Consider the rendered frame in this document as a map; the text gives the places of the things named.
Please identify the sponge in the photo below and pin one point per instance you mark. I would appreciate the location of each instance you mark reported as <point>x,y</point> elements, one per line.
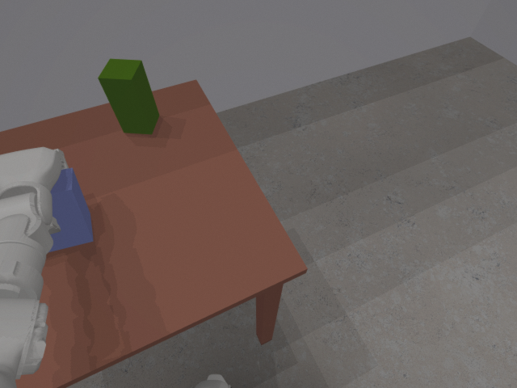
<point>71,211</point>

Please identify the left robot shin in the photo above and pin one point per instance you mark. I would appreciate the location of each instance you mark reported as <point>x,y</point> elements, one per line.
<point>216,377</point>

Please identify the table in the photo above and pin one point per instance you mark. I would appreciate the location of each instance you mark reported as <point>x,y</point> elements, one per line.
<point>182,232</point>

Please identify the left robot upper arm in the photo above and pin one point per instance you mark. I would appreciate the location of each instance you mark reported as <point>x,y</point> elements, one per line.
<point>23,332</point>

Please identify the robot left forearm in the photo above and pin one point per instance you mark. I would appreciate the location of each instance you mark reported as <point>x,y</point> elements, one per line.
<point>26,212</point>

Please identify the robot left hand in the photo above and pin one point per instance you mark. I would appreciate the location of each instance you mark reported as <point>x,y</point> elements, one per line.
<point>39,165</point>

